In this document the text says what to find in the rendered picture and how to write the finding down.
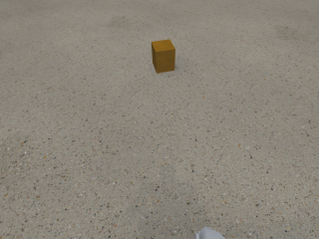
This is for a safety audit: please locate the robot right thigh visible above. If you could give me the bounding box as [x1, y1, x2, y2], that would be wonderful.
[194, 229, 225, 239]

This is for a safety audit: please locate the carton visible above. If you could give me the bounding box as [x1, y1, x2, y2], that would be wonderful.
[152, 39, 175, 74]

